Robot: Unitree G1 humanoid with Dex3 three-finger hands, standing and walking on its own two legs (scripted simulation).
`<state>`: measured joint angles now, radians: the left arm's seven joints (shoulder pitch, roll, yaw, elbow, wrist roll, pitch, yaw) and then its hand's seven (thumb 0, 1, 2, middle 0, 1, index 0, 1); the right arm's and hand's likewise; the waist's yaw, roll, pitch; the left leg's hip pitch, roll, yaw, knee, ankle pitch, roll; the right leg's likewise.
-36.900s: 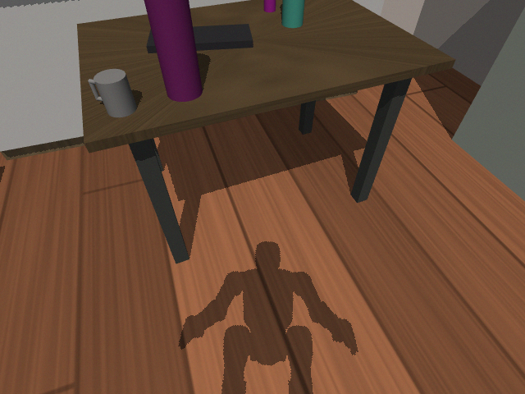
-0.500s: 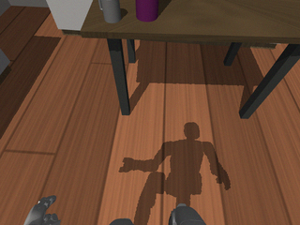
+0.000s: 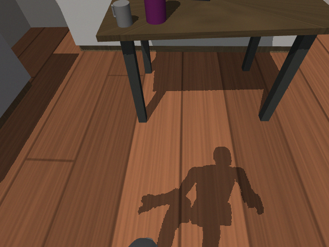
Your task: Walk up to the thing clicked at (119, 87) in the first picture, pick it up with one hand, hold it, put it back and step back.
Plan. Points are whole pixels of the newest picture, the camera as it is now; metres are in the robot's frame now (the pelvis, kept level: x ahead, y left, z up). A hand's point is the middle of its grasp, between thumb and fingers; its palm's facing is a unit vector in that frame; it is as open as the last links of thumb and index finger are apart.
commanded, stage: step back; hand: left
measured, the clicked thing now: (120, 13) +1.11 +0.28 +0.04
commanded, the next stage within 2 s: stand in 0.94 s
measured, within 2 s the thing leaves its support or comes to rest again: neither
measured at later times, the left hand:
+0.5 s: hand out of the picture +0.01 +0.27 -0.14, palm faces +0.07 -0.93 -0.36, open 7.4 cm
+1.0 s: hand out of the picture +0.13 +0.28 -0.13, palm faces +0.02 -0.93 -0.38, open 7.4 cm
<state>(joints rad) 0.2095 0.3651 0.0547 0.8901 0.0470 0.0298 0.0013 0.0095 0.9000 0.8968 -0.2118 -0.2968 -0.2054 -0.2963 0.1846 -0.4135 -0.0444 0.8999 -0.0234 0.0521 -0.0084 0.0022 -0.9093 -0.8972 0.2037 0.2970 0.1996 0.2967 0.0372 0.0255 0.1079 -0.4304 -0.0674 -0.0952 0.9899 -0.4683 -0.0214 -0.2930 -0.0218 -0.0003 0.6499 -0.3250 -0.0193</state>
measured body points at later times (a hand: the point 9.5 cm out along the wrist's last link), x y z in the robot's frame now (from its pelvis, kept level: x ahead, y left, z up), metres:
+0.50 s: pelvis -0.03 +0.00 +0.01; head -0.02 +0.00 +0.45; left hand +0.01 +0.32 -0.12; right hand +0.06 -0.31 -0.12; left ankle -0.01 +0.13 -0.72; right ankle +0.00 -0.12 -0.73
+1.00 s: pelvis +0.02 +0.02 +0.01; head +0.04 +0.02 +0.46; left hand +0.13 +0.33 -0.11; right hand +0.14 -0.27 -0.12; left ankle +0.00 +0.14 -0.73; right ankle +0.00 -0.11 -0.73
